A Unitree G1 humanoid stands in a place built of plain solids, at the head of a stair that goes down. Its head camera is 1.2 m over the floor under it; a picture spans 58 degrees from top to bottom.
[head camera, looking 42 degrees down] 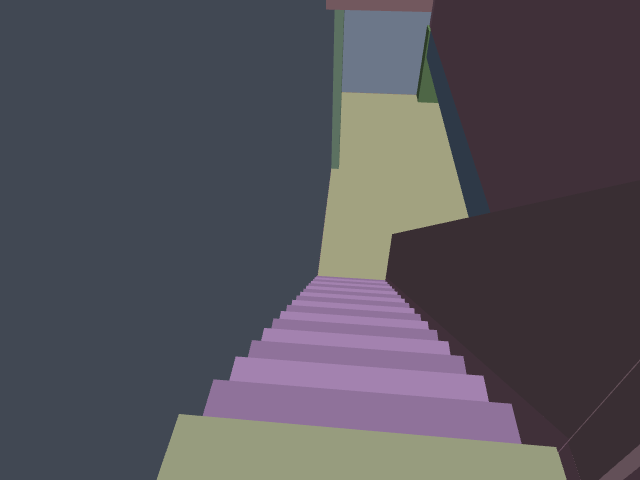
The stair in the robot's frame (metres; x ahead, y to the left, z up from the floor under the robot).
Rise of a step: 0.21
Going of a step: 0.23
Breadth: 1.05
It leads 5 degrees to the right of straight ahead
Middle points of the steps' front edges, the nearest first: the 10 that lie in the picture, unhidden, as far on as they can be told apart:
0.54 -0.12 0.00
0.78 -0.14 -0.21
1.01 -0.16 -0.42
1.24 -0.18 -0.64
1.47 -0.20 -0.85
1.71 -0.22 -1.06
1.94 -0.24 -1.27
2.17 -0.26 -1.49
2.40 -0.28 -1.70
2.64 -0.30 -1.91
